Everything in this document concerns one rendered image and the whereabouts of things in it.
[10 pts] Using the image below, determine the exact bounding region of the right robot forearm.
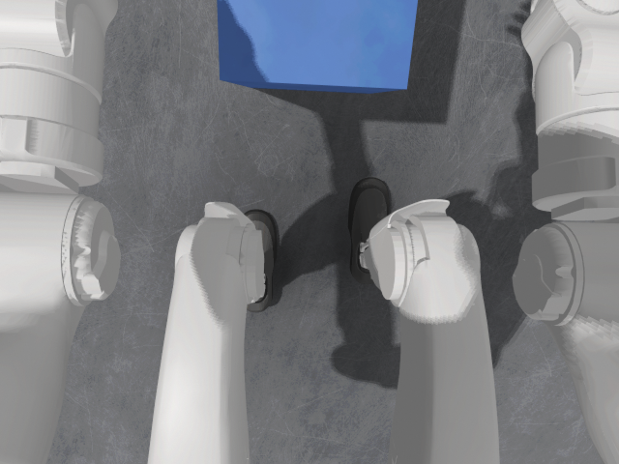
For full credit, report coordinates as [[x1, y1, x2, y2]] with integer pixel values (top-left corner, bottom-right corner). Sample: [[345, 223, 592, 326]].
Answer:
[[521, 0, 619, 223]]

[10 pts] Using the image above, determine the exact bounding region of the left robot upper arm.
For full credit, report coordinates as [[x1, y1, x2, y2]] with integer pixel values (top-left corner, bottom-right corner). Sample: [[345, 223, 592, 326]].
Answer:
[[0, 191, 121, 464]]

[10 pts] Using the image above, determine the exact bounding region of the right robot upper arm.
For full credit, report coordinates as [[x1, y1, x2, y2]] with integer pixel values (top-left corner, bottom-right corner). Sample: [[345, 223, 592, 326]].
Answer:
[[513, 222, 619, 464]]

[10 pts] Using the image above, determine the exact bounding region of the robot left foot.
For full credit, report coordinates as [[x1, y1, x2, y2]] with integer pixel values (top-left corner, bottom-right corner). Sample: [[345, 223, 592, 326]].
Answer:
[[244, 209, 277, 312]]

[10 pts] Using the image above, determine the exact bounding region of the right robot shin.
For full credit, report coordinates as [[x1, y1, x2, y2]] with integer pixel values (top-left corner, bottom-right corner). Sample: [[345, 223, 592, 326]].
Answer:
[[360, 199, 481, 291]]

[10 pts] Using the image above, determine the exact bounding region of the carton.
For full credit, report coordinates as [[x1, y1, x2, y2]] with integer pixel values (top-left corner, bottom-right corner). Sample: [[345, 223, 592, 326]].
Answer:
[[217, 0, 418, 94]]

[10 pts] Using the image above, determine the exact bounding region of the left robot forearm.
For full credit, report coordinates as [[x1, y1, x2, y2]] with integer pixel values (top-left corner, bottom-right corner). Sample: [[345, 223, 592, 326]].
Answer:
[[0, 0, 118, 194]]

